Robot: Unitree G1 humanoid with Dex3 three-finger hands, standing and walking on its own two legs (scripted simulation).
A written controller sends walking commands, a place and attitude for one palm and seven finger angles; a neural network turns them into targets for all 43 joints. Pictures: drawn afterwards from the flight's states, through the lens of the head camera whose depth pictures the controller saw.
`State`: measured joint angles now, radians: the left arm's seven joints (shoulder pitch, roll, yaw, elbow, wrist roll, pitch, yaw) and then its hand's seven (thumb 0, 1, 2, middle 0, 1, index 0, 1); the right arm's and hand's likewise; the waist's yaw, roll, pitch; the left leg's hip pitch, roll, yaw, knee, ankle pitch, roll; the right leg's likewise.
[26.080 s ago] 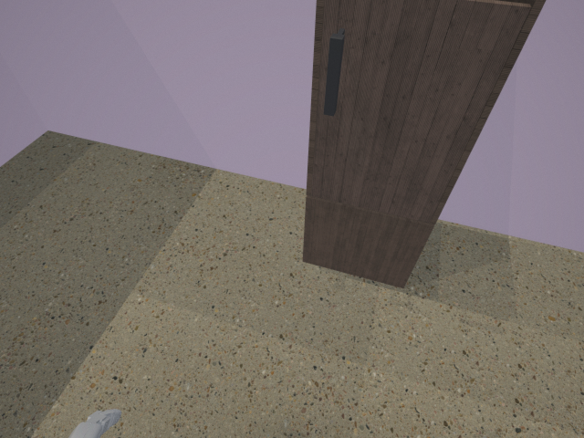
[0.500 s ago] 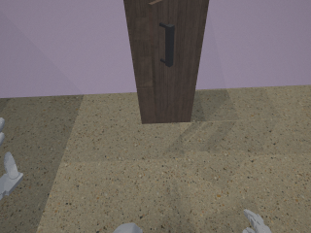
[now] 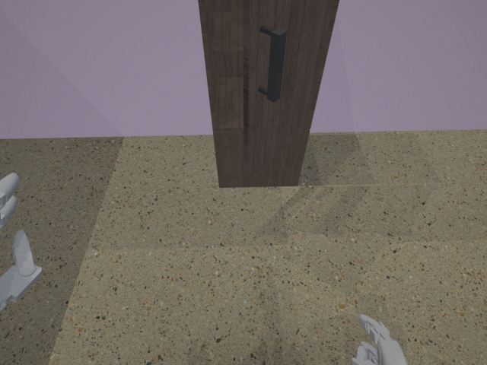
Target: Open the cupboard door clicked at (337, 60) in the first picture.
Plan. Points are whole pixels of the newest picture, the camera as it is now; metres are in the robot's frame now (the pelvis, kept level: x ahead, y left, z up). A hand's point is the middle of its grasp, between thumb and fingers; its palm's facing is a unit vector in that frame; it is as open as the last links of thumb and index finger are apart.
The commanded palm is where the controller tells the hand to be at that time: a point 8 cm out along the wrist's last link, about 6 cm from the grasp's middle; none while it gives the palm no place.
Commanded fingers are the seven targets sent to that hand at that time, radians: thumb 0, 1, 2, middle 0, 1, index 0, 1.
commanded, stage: stop stepping back and stand still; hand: left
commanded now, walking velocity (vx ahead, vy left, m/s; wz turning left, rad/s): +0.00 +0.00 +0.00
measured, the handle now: (269, 65) +0.76 -0.01 +0.09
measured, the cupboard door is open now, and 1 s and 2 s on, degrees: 46 46 46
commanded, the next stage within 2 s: let the arm hang, fingers relaxed in 0.22 s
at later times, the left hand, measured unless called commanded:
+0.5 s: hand out of the picture +0.13 +0.25 -0.08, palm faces +0.05 -0.91 -0.41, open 7.4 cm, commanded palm none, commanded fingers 0.00 0.90 0.90 -0.20 -0.30 -0.20 -0.30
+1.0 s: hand out of the picture -0.08 +0.20 -0.16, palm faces +0.04 -0.97 -0.26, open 7.3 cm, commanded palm none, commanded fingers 0.00 0.90 0.90 -0.20 -0.30 -0.20 -0.30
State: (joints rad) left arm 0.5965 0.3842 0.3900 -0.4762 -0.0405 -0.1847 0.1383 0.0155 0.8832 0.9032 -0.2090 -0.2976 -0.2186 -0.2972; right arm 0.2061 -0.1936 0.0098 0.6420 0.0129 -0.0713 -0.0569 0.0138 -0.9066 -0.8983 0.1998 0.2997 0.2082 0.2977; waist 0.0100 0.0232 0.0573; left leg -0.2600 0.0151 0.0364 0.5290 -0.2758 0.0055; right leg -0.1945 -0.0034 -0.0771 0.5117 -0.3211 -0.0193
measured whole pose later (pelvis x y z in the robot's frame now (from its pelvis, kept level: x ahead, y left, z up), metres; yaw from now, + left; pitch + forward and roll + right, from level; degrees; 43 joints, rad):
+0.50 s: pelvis -0.03 +0.02 -0.01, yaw +0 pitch +1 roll +0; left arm 0.29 0.29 0.08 0.48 0.03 0.03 0.01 0.01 0.90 0.90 -0.19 -0.29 -0.20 -0.29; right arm 0.13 -0.31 -0.01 0.80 -0.02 -0.02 0.02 0.01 -0.91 -0.90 0.20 0.30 0.21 0.30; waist -0.01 0.08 -0.02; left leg -0.36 -0.01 0.04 0.58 -0.25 0.03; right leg -0.30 -0.04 -0.07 0.59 -0.31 0.00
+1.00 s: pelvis -0.04 +0.01 +0.01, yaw +0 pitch -2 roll +0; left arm 0.33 0.18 0.02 1.14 0.01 0.01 0.03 0.01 0.91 0.90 -0.20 -0.29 -0.20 -0.29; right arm 0.31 -0.15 0.00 1.11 -0.02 0.03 -0.01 0.01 -0.91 -0.90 0.20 0.30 0.20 0.30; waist 0.00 0.04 0.06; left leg -0.24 0.00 0.04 0.44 -0.16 0.03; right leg -0.18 -0.02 -0.08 0.44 -0.22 -0.01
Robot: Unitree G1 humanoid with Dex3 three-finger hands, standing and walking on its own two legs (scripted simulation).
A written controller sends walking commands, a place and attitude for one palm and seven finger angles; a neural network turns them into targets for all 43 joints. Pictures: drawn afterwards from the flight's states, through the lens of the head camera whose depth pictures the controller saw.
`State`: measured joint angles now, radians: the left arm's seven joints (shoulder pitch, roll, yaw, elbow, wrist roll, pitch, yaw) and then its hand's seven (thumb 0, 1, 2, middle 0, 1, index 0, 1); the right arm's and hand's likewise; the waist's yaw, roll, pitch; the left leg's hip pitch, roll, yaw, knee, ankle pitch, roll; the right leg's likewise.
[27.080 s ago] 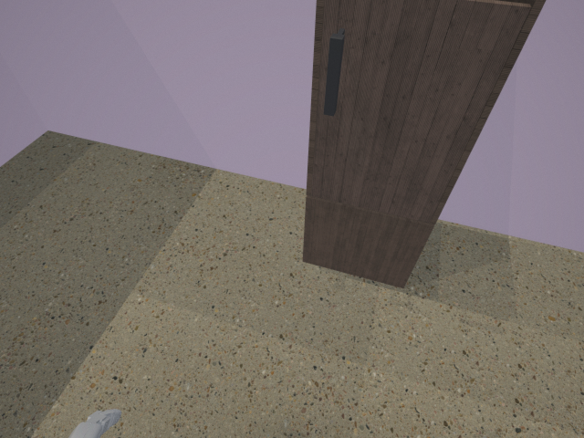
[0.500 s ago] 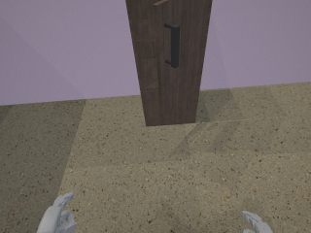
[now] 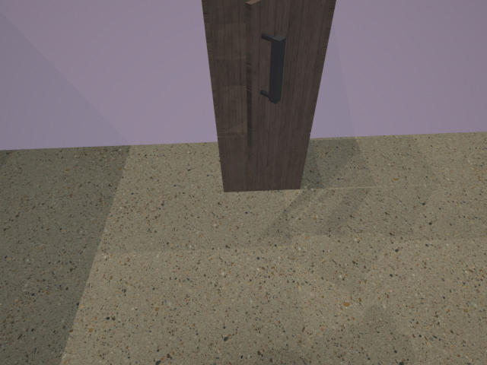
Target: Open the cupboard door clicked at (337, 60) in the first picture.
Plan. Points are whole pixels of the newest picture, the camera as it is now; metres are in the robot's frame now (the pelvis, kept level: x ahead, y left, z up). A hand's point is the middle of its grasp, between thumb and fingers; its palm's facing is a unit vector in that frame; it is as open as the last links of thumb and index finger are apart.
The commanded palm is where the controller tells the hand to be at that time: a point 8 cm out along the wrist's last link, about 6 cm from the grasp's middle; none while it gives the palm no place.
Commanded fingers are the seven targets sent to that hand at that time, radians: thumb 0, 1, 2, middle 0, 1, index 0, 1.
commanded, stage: let the arm hang, fingers relaxed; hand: left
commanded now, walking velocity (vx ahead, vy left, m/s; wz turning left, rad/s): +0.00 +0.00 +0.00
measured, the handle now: (270, 69) +0.80 -0.02 +0.08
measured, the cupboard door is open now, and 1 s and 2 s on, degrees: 46 46 46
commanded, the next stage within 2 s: look to check the result in 0.42 s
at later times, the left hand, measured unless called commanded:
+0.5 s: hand out of the picture +0.01 +0.16 -0.17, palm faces +0.04 -0.98 -0.20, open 7.3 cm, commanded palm none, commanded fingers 0.00 0.90 0.90 -0.20 -0.30 -0.20 -0.30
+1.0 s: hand out of the picture +0.05 +0.17 -0.17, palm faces +0.03 -0.97 -0.24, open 7.4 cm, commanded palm none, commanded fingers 0.00 0.90 0.90 -0.20 -0.30 -0.20 -0.30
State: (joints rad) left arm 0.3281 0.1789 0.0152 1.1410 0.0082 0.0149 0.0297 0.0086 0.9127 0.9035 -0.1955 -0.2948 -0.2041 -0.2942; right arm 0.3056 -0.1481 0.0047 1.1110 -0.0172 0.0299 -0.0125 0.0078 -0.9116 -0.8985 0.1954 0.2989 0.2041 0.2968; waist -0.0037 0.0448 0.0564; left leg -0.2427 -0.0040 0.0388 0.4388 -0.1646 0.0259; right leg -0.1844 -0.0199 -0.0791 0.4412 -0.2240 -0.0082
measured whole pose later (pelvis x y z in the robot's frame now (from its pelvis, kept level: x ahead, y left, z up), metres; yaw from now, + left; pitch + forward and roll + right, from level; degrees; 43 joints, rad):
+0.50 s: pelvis +0.01 -0.01 +0.00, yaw +0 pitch -2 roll +0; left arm 0.26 0.14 0.02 1.14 0.01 0.00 0.03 0.01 0.91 0.90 -0.20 -0.29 -0.20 -0.29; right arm 0.29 -0.14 0.00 1.14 -0.02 0.01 -0.02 0.01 -0.91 -0.90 0.19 0.30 0.20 0.30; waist -0.01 0.01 0.06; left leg -0.22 0.00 0.04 0.41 -0.17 0.01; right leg -0.16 -0.01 -0.08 0.43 -0.23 -0.02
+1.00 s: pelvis +0.03 -0.02 +0.00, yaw +0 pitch -2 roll +0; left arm 0.22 0.18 0.02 1.14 0.01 -0.02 0.02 0.01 0.90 0.90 -0.20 -0.29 -0.20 -0.29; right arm 0.20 -0.20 -0.01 1.14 -0.02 0.00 -0.02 0.01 -0.91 -0.90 0.20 0.30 0.20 0.30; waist 0.00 0.02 0.06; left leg -0.17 0.01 0.03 0.38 -0.18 0.00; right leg -0.11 0.00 -0.08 0.38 -0.24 -0.03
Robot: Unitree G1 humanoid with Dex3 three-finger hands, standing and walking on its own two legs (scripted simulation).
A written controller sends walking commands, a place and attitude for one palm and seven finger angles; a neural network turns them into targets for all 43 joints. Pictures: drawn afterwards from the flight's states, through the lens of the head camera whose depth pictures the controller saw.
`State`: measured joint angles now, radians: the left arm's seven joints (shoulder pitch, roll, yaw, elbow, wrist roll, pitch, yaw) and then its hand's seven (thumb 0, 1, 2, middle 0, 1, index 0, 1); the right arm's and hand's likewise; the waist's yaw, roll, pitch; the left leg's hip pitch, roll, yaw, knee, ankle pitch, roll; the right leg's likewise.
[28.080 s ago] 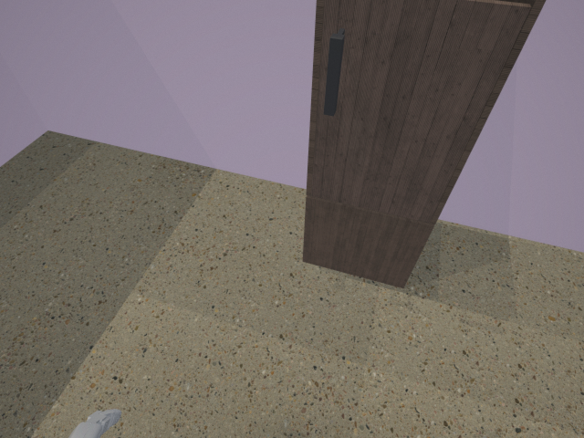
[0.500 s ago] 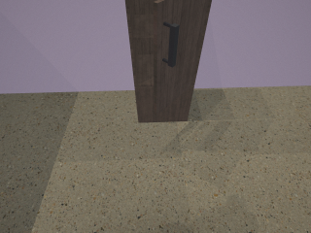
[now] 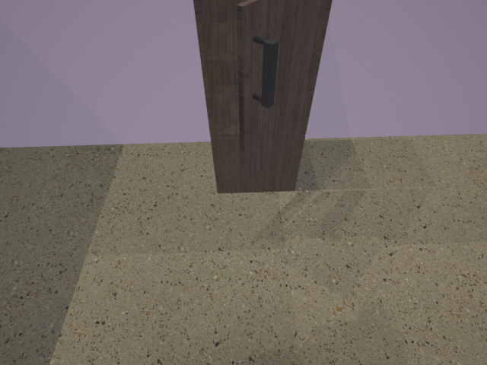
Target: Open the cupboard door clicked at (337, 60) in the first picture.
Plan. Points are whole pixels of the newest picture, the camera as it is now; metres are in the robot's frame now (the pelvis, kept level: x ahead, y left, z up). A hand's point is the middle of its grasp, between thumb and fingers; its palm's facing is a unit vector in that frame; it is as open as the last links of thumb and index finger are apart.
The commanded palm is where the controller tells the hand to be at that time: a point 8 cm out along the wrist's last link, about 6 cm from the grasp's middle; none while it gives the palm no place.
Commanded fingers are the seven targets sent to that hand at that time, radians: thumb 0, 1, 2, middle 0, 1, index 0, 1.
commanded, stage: look to check the result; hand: left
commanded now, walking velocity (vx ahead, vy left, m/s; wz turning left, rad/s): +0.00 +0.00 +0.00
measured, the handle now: (262, 73) +0.77 +0.00 +0.08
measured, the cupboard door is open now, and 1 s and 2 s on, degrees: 46 46 46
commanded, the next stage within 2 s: walk to a spot facing it in 0.04 s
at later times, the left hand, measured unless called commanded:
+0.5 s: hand out of the picture +0.06 +0.20 -0.18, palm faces -0.06 -0.97 -0.23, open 7.4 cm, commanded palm none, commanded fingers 0.00 0.90 0.90 -0.20 -0.30 -0.20 -0.30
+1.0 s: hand out of the picture +0.12 +0.15 -0.18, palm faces -0.34 -0.91 -0.26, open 7.4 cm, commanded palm none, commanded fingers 0.00 0.90 0.90 -0.20 -0.30 -0.20 -0.30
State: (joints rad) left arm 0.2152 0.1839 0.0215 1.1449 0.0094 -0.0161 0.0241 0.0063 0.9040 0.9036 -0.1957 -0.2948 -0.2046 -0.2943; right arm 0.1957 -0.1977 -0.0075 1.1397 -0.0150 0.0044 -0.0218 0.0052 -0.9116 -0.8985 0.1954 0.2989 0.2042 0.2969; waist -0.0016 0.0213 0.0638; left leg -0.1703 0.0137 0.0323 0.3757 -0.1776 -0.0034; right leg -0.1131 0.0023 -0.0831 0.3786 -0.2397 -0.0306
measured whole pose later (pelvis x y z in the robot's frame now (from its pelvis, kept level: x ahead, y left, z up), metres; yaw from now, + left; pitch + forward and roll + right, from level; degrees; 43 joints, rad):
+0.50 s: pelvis +0.00 +0.00 -0.01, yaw -7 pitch -1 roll +0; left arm 0.20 0.21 0.07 1.06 0.02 0.05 0.01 0.01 0.90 0.90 -0.20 -0.29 -0.21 -0.29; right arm 0.18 -0.20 -0.04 1.05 -0.02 0.04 -0.04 0.01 -0.91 -0.90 0.20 0.30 0.20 0.30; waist 0.00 0.00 0.09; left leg -0.23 0.07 0.13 0.53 -0.28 -0.01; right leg -0.21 0.05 0.02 0.51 -0.29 -0.04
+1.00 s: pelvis -0.01 -0.02 -0.01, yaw -24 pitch +1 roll +1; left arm 0.19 0.21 0.08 0.95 0.03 0.04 0.01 0.01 0.90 0.90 -0.20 -0.30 -0.21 -0.29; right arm 0.08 -0.23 -0.07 0.91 0.00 0.05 -0.02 0.01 -0.91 -0.90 0.19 0.30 0.20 0.30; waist 0.03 -0.01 0.13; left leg -0.43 0.04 0.03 0.92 -0.46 -0.06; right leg -0.30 0.05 0.10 0.51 -0.22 -0.03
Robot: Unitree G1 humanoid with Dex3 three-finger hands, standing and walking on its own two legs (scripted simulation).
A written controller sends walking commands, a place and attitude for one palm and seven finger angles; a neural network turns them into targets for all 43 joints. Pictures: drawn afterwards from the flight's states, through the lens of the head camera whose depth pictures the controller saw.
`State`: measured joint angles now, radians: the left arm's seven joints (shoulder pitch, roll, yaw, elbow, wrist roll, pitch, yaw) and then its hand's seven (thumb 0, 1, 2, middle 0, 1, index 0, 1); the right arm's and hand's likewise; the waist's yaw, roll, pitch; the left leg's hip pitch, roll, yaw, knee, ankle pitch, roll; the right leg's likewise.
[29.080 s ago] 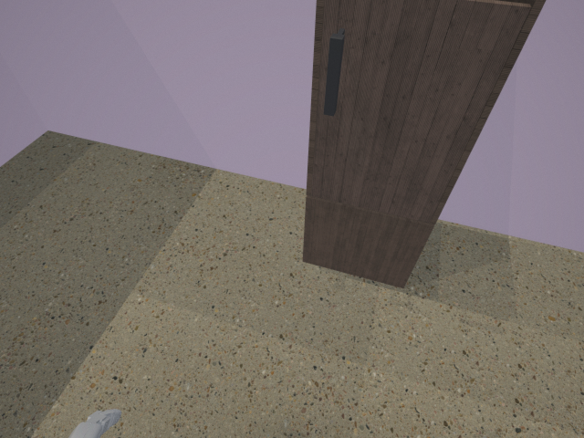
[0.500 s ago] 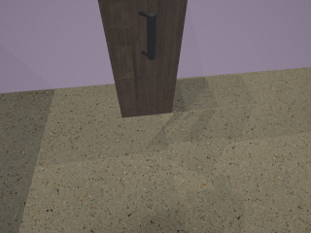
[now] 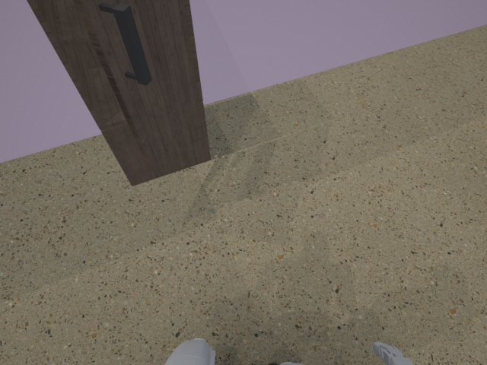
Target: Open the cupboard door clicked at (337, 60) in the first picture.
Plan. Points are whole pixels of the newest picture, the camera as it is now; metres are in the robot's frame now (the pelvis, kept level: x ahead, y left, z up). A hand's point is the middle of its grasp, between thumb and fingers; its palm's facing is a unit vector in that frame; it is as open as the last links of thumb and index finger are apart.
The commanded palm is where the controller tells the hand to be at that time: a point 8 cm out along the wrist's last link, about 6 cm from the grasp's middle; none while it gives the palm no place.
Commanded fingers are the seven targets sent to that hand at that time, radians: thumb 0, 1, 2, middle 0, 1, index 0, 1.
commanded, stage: walk to a spot facing it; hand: left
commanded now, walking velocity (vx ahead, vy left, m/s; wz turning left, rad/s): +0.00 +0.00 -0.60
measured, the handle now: (126, 46) +0.71 +0.33 +0.09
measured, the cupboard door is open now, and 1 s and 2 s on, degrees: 46 46 46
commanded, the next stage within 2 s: none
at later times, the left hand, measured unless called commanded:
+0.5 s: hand (166, 330) +0.18 +0.17 -0.17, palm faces -0.31 -0.92 -0.25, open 7.4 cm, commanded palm none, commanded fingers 0.00 0.90 0.90 -0.20 -0.30 -0.20 -0.30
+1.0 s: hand (211, 261) +0.33 +0.10 -0.18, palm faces -0.53 -0.83 -0.17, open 7.4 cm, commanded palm none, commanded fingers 0.00 0.90 0.90 -0.20 -0.30 -0.20 -0.30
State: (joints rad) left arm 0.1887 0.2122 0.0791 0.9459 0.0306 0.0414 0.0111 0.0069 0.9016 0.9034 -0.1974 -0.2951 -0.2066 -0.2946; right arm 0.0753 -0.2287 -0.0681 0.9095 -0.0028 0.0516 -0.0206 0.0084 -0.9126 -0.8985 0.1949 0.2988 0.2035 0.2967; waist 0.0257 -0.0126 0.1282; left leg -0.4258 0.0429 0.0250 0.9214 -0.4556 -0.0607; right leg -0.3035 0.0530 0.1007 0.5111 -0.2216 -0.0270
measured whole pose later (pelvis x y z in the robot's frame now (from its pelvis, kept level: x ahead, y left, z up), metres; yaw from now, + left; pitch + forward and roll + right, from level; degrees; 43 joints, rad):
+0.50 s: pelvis +0.01 -0.01 -0.01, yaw -19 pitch +1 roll -1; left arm 0.13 0.26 0.08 0.91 0.03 0.04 -0.05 0.01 0.91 0.90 -0.19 -0.29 -0.20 -0.29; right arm 0.29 -0.24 -0.04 0.92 -0.03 0.02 -0.01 0.01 -0.91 -0.90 0.20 0.30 0.21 0.30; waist -0.01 0.02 0.08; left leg -0.24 0.18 0.22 0.67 -0.42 -0.05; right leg -0.28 -0.03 -0.07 0.56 -0.33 0.00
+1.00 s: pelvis +0.17 -0.04 +0.00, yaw -35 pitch +1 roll -2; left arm 0.22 0.25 0.10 1.00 0.04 0.02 -0.04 0.01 0.91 0.90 -0.19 -0.29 -0.20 -0.29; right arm 0.25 -0.17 -0.02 0.90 -0.04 -0.07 -0.01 0.00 -0.91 -0.90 0.20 0.30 0.21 0.30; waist 0.01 -0.05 0.07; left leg -0.24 0.08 0.15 0.52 -0.28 0.01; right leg -0.50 -0.02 -0.01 1.23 -0.33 -0.01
